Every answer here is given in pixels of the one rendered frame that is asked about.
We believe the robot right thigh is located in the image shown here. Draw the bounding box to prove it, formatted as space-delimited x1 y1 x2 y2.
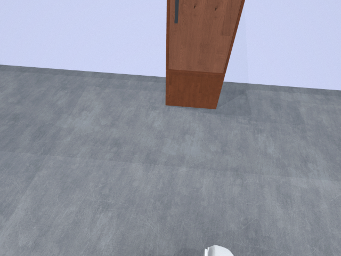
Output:
204 245 234 256

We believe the cupboard door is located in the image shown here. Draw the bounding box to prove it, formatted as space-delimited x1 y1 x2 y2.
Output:
168 0 242 73

